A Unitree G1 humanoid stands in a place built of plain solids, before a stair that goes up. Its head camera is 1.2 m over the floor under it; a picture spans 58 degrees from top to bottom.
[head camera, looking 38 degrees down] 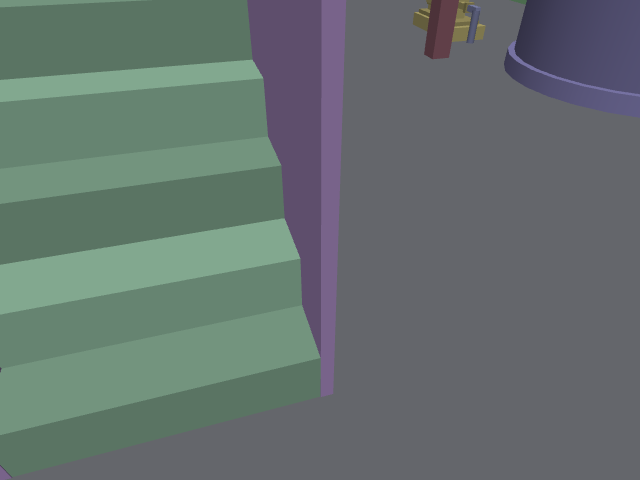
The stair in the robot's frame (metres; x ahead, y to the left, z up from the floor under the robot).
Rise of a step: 0.19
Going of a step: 0.21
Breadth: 0.93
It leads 16 degrees to the left of straight ahead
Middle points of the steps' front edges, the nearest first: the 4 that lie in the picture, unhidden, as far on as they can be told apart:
0.63 0.41 0.19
0.84 0.46 0.39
1.04 0.52 0.58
1.24 0.58 0.77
